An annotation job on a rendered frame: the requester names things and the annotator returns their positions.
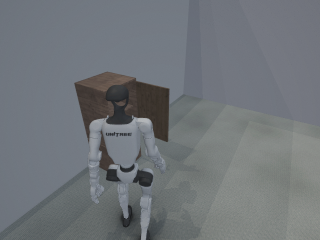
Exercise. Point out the robot left forearm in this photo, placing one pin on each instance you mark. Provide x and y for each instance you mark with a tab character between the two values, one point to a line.
94	172

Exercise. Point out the robot right hand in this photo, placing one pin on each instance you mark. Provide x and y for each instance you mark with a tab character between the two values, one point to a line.
162	169

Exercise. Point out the robot right forearm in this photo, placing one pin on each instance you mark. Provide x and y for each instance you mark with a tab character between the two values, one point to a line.
158	160

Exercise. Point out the robot right upper arm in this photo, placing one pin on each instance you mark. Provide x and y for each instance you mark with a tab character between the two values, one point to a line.
145	126

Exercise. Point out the humanoid robot head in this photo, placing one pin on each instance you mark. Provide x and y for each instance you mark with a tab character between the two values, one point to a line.
117	93

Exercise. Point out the cupboard door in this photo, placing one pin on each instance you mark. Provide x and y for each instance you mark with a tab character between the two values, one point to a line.
153	104

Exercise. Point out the robot left hand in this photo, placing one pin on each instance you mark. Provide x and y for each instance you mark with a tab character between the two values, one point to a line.
96	191

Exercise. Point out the robot left upper arm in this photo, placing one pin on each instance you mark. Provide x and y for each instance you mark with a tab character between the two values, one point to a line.
95	129

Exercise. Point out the robot right foot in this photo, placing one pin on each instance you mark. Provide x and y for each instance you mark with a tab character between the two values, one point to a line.
147	235

